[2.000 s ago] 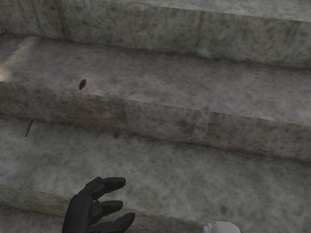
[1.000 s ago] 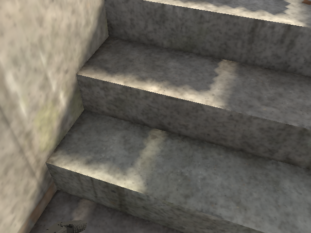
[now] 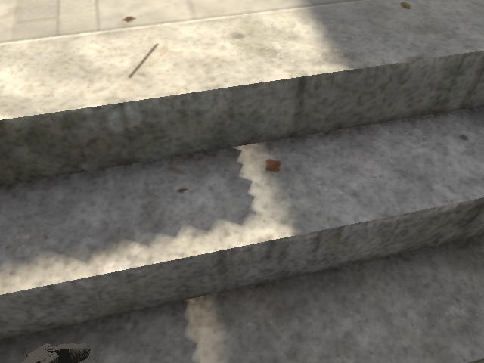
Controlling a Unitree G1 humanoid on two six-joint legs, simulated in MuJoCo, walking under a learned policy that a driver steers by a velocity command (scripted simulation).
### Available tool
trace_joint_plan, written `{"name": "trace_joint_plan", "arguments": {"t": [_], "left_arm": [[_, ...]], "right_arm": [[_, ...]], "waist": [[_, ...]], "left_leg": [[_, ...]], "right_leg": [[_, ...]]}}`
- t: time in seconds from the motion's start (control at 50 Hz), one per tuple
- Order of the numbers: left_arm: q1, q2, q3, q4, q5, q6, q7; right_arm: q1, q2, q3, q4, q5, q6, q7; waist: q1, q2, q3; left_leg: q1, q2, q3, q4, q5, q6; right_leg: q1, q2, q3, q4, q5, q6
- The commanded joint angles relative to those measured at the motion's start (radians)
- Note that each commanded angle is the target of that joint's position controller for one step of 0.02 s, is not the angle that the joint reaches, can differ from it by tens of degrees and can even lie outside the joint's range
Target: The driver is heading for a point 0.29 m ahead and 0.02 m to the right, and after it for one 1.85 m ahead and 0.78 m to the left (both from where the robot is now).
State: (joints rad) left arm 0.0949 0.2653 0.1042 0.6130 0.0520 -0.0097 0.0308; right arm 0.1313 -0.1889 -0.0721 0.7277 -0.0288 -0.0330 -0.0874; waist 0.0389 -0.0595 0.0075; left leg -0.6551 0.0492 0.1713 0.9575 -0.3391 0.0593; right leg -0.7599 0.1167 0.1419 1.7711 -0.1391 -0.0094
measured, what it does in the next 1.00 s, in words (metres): climbs: right foot, then left foot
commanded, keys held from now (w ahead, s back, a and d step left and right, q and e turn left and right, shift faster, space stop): e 0.22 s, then q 0.78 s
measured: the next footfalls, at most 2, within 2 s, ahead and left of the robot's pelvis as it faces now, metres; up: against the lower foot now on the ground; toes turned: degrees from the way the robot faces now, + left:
right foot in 0.28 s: +0.15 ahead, -0.14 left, +0.00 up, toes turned -5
left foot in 0.56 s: +0.11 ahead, +0.09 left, +0.00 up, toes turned -5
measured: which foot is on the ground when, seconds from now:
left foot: down 0.00-0.28, up 0.30-0.54, down 0.56-0.78, up 0.80-1.00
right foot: up 0.00-0.26, down 0.28-1.00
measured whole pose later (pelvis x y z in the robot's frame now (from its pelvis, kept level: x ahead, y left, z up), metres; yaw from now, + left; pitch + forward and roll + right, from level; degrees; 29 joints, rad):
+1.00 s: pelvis +0.09 -0.01 +0.05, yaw +9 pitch +1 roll -1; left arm 0.25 0.24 0.04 0.62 0.05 0.01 0.08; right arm 0.16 -0.21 -0.06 0.60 -0.01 0.03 -0.02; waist 0.02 -0.02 0.00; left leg -0.37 0.02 0.01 0.81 -0.49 0.02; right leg -0.32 -0.12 -0.22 0.60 -0.29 0.01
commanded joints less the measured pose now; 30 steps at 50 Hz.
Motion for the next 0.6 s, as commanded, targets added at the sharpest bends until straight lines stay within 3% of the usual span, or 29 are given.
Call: {"name": "trace_joint_plan", "arguments": {"t": [0.02, 0.04, 0.08, 0.1, 0.12, 0.16, 0.18, 0.2, 0.22, 0.24, 0.26, 0.28, 0.3, 0.32, 0.34, 0.36, 0.38, 0.4, 0.44, 0.48, 0.5, 0.54, 0.56, 0.58, 0.6], "left_arm": [[0.184, -0.103, -0.048, -0.032, -0.014, 0.026, 0.001], [0.154, -0.083, -0.043, -0.059, -0.009, 0.033, -0.002], [0.097, -0.035, -0.029, -0.088, -0.003, 0.037, -0.005], [0.096, -0.011, -0.026, -0.098, -0.004, 0.046, -0.011], [0.051, -0.032, -0.036, -0.131, -0.027, 0.053, -0.02], [-0.033, -0.046, -0.048, -0.155, -0.061, 0.06, -0.045], [-0.063, -0.009, -0.037, -0.149, -0.067, 0.071, -0.056], [-0.023, 0.0, -0.027, -0.142, -0.067, 0.074, -0.054], [0.008, 0.003, -0.02, -0.125, -0.06, 0.07, -0.047], [0.054, -0.02, -0.025, -0.097, -0.055, 0.06, -0.044], [0.142, -0.032, -0.026, -0.039, -0.053, 0.044, -0.048], [0.183, -0.052, -0.039, -0.015, -0.035, 0.014, -0.061], [0.139, -0.03, -0.056, -0.067, -0.027, -0.011, -0.062], [0.167, -0.021, -0.056, -0.091, -0.016, -0.002, -0.033], [0.112, -0.073, -0.079, -0.085, -0.005, -0.001, -0.024], [0.079, -0.116, -0.103, -0.069, 0.004, 0.0, -0.021], [0.075, -0.128, -0.114, -0.064, 0.012, -0.002, -0.017], [0.11, -0.126, -0.115, -0.051, 0.012, -0.011, -0.005], [0.169, -0.065, -0.097, -0.006, 0.01, -0.021, 0.01], [0.192, -0.038, -0.081, 0.009, 0.007, -0.018, 0.024], [0.198, -0.014, -0.067, 0.007, 0.007, -0.01, 0.03], [0.18, 0.017, -0.039, 0.004, -0.033, -0.004, 0.033], [0.194, 0.023, -0.025, 0.0, -0.046, -0.004, 0.027], [0.198, 0.003, -0.023, -0.01, -0.045, 0.0, 0.022], [0.155, -0.052, -0.038, -0.032, -0.054, 0.004, 0.015]], "right_arm": [[-0.002, 0.028, 0.02, 0.01, -0.011, -0.054, 0.026], [-0.024, 0.002, 0.012, -0.01, -0.002, -0.056, 0.023], [-0.046, -0.065, -0.007, -0.043, -0.009, -0.07, 0.017], [-0.035, -0.102, -0.016, -0.048, -0.008, -0.06, 0.013], [-0.034, -0.154, -0.033, -0.057, -0.017, -0.055, 0.003], [0.02, -0.203, -0.052, -0.065, -0.012, -0.025, -0.016], [0.026, -0.237, -0.063, -0.086, -0.015, -0.016, -0.015], [0.025, -0.244, -0.069, -0.09, -0.012, -0.013, -0.007], [0.02, -0.235, -0.067, -0.098, -0.006, -0.009, 0.003], [0.039, -0.211, -0.061, -0.089, 0.0, 0.001, 0.011], [0.116, -0.178, -0.053, -0.054, -0.017, 0.017, 0.028], [0.179, -0.12, -0.044, -0.029, -0.026, 0.038, 0.044], [0.155, -0.009, -0.008, -0.088, 0.0, 0.049, 0.061], [0.191, -0.016, -0.005, -0.087, 0.033, 0.059, 0.051], [0.204, -0.018, -0.004, -0.062, 0.048, 0.063, 0.052], [0.193, -0.012, 0.003, -0.045, 0.047, 0.062, 0.049], [0.185, -0.025, 0.004, -0.031, 0.039, 0.058, 0.045], [0.19, -0.049, -0.002, -0.027, 0.018, 0.058, 0.044], [0.203, -0.044, 0.003, -0.02, 0.026, 0.053, 0.058], [0.184, -0.031, 0.011, -0.022, 0.05, 0.044, 0.061], [0.17, -0.035, 0.013, -0.027, 0.055, 0.038, 0.048], [0.217, -0.051, 0.012, -0.013, 0.039, 0.021, 0.032], [0.21, -0.085, 0.008, -0.021, 0.024, 0.014, 0.024], [0.205, -0.116, -0.002, -0.031, 0.018, 0.006, 0.02], [0.17, -0.149, -0.018, -0.057, 0.02, 0.005, 0.023]], "waist": [[0.107, 0.088, 0.001], [0.117, 0.096, 0.001], [0.108, 0.085, -0.024], [0.101, 0.096, -0.046], [0.099, 0.146, -0.036], [0.015, 0.181, -0.06], [-0.028, 0.207, -0.097], [-0.027, 0.226, -0.119], [-0.02, 0.205, -0.118], [-0.012, 0.172, -0.105], [-0.014, 0.097, -0.095], [-0.017, -0.005, -0.039], [-0.038, -0.156, -0.039], [0.013, -0.207, -0.245], [-0.029, -0.179, -0.2], [-0.05, -0.179, -0.107], [-0.055, -0.127, -0.056], [-0.053, -0.093, -0.017], [-0.056, -0.032, -0.029], [-0.037, -0.057, -0.065], [-0.026, -0.069, -0.064], [-0.048, -0.049, -0.079], [-0.032, 0.004, -0.098], [-0.011, 0.115, -0.126], [-0.016, 0.266, -0.106]], "left_leg": [[0.108, 0.191, -0.318, -0.416, -0.031, 0.142], [0.098, 0.226, -0.319, -0.419, -0.022, 0.125], [0.122, 0.269, -0.305, -0.463, -0.041, 0.129], [0.167, 0.273, -0.268, -0.512, -0.07, 0.141], [0.2, 0.284, -0.231, -0.573, -0.106, 0.091], [0.238, 0.239, -0.121, -0.595, -0.19, 0.05], [0.242, 0.251, -0.093, -0.642, -0.134, 0.048], [0.259, 0.284, -0.094, -0.611, -0.145, 0.051], [0.27, 0.298, -0.083, -0.583, -0.144, 0.035], [0.274, 0.267, -0.068, -0.53, -0.136, 0.018], [0.314, 0.197, -0.02, -0.385, -0.062, 0.015], [0.265, 0.132, 0.025, -0.17, -0.069, 0.0], [0.035, 0.054, 0.03, 0.04, -0.167, -0.079], [0.214, 0.058, -0.123, 0.157, -0.169, -0.124], [0.278, 0.06, -0.16, 0.246, -0.118, -0.151], [0.281, 0.047, -0.189, 0.285, -0.104, -0.161], [0.277, 0.037, -0.213, 0.287, -0.101, -0.163], [0.277, 0.035, -0.218, 0.238, -0.111, -0.157], [0.284, 0.018, -0.219, 0.062, -0.135, -0.124], [0.294, -0.013, -0.173, -0.19, -0.192, -0.092], [0.285, -0.037, -0.145, -0.299, -0.216, -0.08], [0.345, -0.037, -0.133, -0.49, 0.104, -0.055], [0.384, -0.006, -0.19, -0.461, 0.378, -0.033], [0.44, 0.042, -0.264, -0.401, 0.569, 0.009], [0.428, 0.085, -0.371, -0.401, 0.624, 0.075]], "right_leg": [[-0.168, -0.045, 0.046, 0.084, -0.003, -0.011], [-0.169, -0.072, 0.071, 0.051, 0.022, -0.003], [-0.17, -0.092, 0.037, 0.006, 0.086, 0.008], [-0.149, -0.108, -0.041, -0.102, 0.057, 0.015], [-0.095, -0.184, -0.043, -0.365, -0.038, 0.011], [0.116, -0.187, -0.15, -0.739, -0.252, -0.003], [0.257, -0.168, -0.233, -0.777, -0.362, -0.018], [0.332, -0.172, -0.262, -0.806, -0.303, -0.026], [0.384, -0.17, -0.272, -0.874, -0.216, -0.036], [0.454, -0.156, -0.28, -1.014, -0.17, -0.047], [0.511, -0.112, -0.286, -1.166, -0.231, -0.044], [0.54, -0.138, -0.188, -1.283, -0.143, -0.027], [0.595, -0.389, 0.227, -1.367, 0.136, -0.057], [0.518, -0.526, 0.362, -1.493, 0.206, -0.174], [0.444, -0.492, 0.277, -1.508, 0.092, -0.228], [0.37, -0.455, 0.167, -1.5, 0.072, -0.228], [0.364, -0.429, 0.083, -1.491, 0.118, -0.207], [0.383, -0.407, 0.008, -1.464, 0.233, -0.194], [0.523, -0.361, -0.08, -1.391, 0.465, -0.168], [0.661, -0.335, -0.13, -1.324, 0.583, -0.156], [0.714, -0.338, -0.117, -1.312, 0.585, -0.166], [0.71, -0.327, -0.143, -1.239, 0.475, -0.134], [0.649, -0.294, -0.162, -1.196, 0.279, -0.09], [0.555, -0.24, -0.216, -1.136, 0.05, -0.051], [0.439, -0.189, -0.269, -1.096, -0.117, -0.008]]}}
